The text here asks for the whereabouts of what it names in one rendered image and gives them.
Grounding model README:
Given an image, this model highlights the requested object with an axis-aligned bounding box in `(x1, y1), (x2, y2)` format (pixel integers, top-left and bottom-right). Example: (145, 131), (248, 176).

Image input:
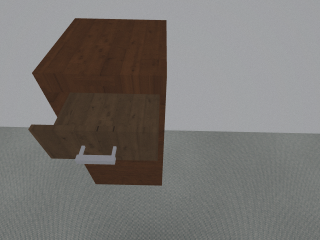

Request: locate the handle
(75, 145), (117, 165)
(73, 76), (116, 87)

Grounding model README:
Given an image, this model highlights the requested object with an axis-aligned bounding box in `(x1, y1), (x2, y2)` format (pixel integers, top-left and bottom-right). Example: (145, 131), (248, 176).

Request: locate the drawer
(28, 92), (160, 161)

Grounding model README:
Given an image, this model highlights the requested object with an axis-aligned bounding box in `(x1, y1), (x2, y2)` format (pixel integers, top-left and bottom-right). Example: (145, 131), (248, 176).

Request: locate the cabinet
(32, 18), (167, 186)

